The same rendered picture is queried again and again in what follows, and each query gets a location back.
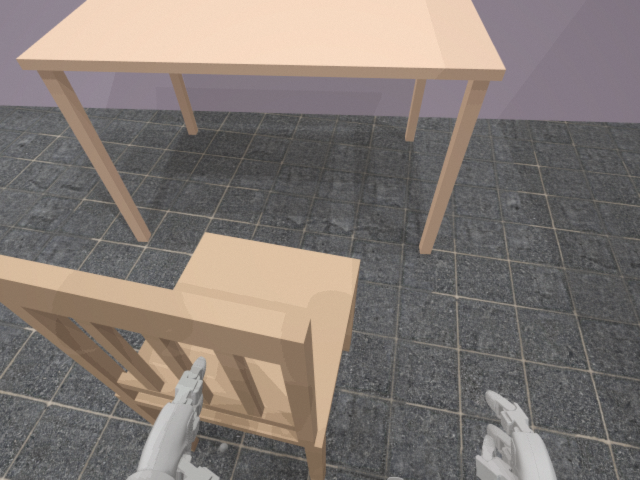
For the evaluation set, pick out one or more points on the table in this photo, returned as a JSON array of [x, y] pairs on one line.
[[399, 39]]

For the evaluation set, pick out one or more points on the right robot hand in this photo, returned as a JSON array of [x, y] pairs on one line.
[[524, 454]]

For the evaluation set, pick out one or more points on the chair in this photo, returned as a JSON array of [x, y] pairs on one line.
[[270, 320]]

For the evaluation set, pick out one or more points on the left robot hand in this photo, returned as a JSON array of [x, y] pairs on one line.
[[176, 428]]

